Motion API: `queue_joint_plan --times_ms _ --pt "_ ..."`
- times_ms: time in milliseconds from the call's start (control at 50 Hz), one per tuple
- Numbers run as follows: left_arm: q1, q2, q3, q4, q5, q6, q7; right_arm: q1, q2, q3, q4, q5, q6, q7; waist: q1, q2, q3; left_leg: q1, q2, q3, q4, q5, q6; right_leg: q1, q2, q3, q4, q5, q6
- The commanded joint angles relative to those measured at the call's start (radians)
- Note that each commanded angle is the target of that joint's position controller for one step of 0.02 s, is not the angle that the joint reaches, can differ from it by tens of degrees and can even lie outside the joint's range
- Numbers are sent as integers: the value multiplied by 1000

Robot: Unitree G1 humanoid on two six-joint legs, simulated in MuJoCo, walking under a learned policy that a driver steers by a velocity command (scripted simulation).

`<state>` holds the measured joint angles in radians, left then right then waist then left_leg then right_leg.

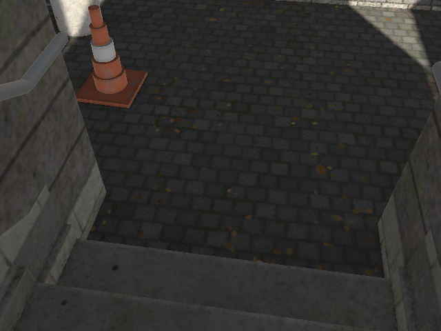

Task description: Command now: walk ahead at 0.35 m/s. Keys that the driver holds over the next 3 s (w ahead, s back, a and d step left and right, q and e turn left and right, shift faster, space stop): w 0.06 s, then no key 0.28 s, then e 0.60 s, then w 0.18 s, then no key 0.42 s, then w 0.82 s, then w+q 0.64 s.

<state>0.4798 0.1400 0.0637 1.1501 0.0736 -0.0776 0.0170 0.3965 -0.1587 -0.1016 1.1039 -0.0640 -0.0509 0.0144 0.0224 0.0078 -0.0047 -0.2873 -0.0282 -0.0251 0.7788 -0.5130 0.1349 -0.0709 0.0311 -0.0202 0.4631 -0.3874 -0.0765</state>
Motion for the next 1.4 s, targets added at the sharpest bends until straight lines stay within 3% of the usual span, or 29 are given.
queue_joint_plan --times_ms 20,100,120,160,200,240,280,300,320,340,420,480,540,600,700,800,820,840,860,920,1020,1100,1160,1220,1280,1300,1320,1340,1400 --pt "209 44 -10 31 -2 -27 25 -205 -23 4 -158 -17 -58 -18 96 -95 215 -494 77 -30 222 -50 -1 137 -382 420 -222 -66 -249" --pt "161 33 -28 20 -10 -42 27 -190 33 21 -197 -5 -63 15 20 -67 199 -187 35 103 124 256 -13 -211 -211 160 -26 116 -150" --pt "262 -8 -42 75 11 -52 31 -242 80 45 -202 -5 -56 14 62 -96 223 -353 149 -68 28 560 -27 -99 -239 187 53 167 -91" --pt "441 -59 -61 113 -47 -43 58 -344 56 52 -222 -14 -48 15 153 -84 177 -517 126 17 -250 778 -53 79 -207 224 160 115 -68" --pt "328 63 -51 60 25 -22 53 -306 83 93 -185 -27 -31 19 115 -50 178 -17 101 75 -386 1231 -68 -427 -116 127 170 -52 -30" --pt "226 27 -66 15 19 -9 27 -130 -14 80 -130 -26 -11 29 23 -27 192 204 142 33 -386 1155 -100 -582 -125 153 261 -215 -9" --pt "146 126 -48 -16 7 13 -29 93 -149 35 -52 6 -11 34 -99 35 95 562 93 102 -353 1026 -142 -641 -68 89 506 -198 26" --pt "97 165 -36 -20 6 23 -76 292 -249 0 -12 12 -10 37 -221 148 36 683 160 72 -457 1025 -97 -614 -31 56 803 -114 87" --pt "470 -31 -62 82 -25 21 -117 401 -356 -7 12 6 -14 55 -110 378 -341 1036 397 -37 -129 1638 102 -623 23 47 1309 -507 99" --pt "466 35 -44 58 -46 7 -119 395 -334 1 0 -29 -5 74 -120 231 -372 939 460 -186 -97 1687 199 -720 12 69 1610 -595 118" --pt "246 -66 -73 -64 -80 5 -72 21 -71 98 -63 5 -29 109 56 5 101 -28 498 -208 -449 894 96 -659 -186 143 1274 -151 162" --pt "313 -97 -94 -49 -63 27 -73 -17 30 133 -66 32 -86 58 81 82 161 -278 332 13 -460 681 80 -516 -197 115 996 65 166" --pt "238 14 -54 -88 -18 28 -107 -93 -102 127 -77 19 -97 29 82 37 117 -381 277 79 -435 357 14 -275 -167 17 528 421 163" --pt "3 109 -19 -282 -23 23 -34 48 -269 55 -94 1 -81 -18 -34 111 70 -83 484 -111 -441 552 204 -507 -127 43 645 165 115" --pt "-189 22 -57 -377 4 47 35 90 -151 31 -141 25 -62 -132 -133 56 93 125 494 -138 -512 237 163 -624 -146 3 415 3 89" --pt "9 117 39 -324 -49 6 -21 -77 -172 21 -220 -26 -89 -134 30 -13 -28 -236 321 189 -216 165 -41 119 2 -95 32 363 -39" --pt "167 250 66 -308 -16 -22 10 -49 -65 43 -290 -19 -100 -123 52 -262 -240 -434 158 299 244 -221 -147 440 -303 293 1 871 -272" --pt "282 306 70 -302 53 -47 -12 -163 -53 60 -367 36 -115 -108 120 -114 -186 -654 29 34 335 -261 -154 418 -462 576 -47 980 -399" --pt "254 278 78 -287 65 -57 -38 -257 -70 50 -402 80 -115 -114 141 -44 -53 -735 12 -91 355 -209 -151 320 -446 503 -50 1017 -373" --pt "-88 254 72 -385 -44 -6 -78 -119 -191 5 -363 8 -70 -121 -55 -97 -66 -472 100 -28 539 -15 -161 -113 -332 241 -82 806 -287" --pt "41 163 21 -275 -31 -22 -71 38 -108 33 -249 -12 -22 -16 -27 -82 58 -473 59 18 599 307 -158 -379 -212 246 -217 -94 -188" --pt "29 159 -7 -207 -17 -45 -66 -192 -118 48 -294 -18 -19 9 28 -106 -1 -474 96 18 284 343 -152 -251 -259 327 -211 -138 -209" --pt "-1 175 -19 -184 9 -43 -53 -92 -142 55 -254 -41 -33 5 3 -110 -35 -268 65 43 387 284 -147 -361 -224 286 -103 -5 -213" --pt "17 184 -21 -161 -48 -39 -62 -208 -93 76 -292 6 -36 -14 46 -94 -6 -287 48 82 68 -97 -173 -246 -242 326 -32 113 -236" --pt "-88 196 -26 -160 -65 -8 -89 -30 -46 97 -198 58 -51 -12 -54 -45 -30 97 25 106 -252 319 -181 -420 -207 313 105 321 -200" --pt "-98 143 -41 -158 -58 -12 -107 91 -96 79 -167 59 -63 -18 -108 32 -96 341 89 6 -279 557 -132 -564 -165 256 255 328 -107" --pt "47 67 -45 -169 -60 -31 -105 147 -267 46 -163 47 -77 -6 -25 228 -176 498 269 -270 -273 960 136 -698 -3 49 515 16 23" --pt "-25 146 -13 -158 -68 -41 -82 177 -236 37 -162 -12 -75 20 -99 153 -86 405 379 -453 -298 1033 253 -822 -19 114 652 -258 67" --pt "-78 101 -6 -158 -35 -21 -27 -33 -86 66 -197 41 -61 27 1 -6 -33 190 332 -280 -250 1038 178 -826 -113 149 815 -107 128"
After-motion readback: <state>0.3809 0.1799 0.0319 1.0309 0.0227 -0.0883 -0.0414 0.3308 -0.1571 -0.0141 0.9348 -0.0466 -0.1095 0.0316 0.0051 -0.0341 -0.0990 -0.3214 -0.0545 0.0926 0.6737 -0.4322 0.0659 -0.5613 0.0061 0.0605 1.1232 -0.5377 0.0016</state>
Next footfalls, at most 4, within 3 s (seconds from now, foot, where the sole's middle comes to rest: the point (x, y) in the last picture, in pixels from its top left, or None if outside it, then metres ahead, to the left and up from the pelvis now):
0.30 left None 0.28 0.19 -0.94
0.80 right None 0.26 -0.07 -0.94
1.30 left None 0.34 0.10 -0.94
1.52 right None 0.33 -0.12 -0.94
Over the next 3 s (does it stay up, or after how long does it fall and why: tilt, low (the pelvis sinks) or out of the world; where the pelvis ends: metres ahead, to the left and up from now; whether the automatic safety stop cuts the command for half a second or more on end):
stays up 0.90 -0.17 -0.51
